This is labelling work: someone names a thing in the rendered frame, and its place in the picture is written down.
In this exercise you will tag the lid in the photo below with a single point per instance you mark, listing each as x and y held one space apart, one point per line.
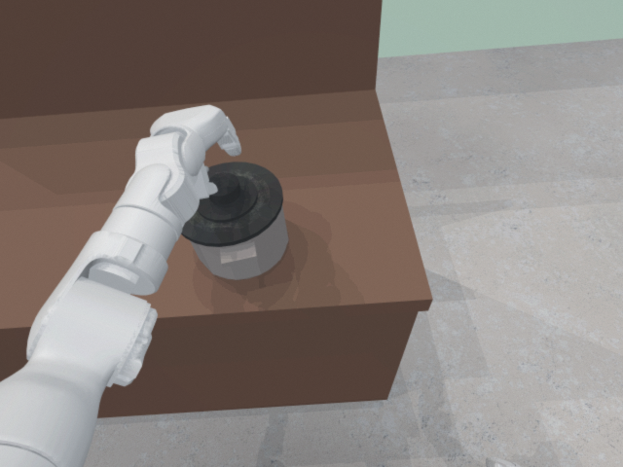
253 212

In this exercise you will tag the left robot hand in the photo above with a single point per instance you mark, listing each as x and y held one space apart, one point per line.
211 125

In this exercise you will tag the pot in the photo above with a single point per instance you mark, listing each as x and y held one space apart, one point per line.
247 259

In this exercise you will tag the robot left forearm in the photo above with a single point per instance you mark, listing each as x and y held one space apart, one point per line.
130 252

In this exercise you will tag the knob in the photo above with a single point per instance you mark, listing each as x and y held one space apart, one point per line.
228 188

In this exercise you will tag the table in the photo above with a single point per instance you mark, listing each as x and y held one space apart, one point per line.
82 81

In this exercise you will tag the left robot upper arm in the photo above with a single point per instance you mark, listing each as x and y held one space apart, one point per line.
97 336

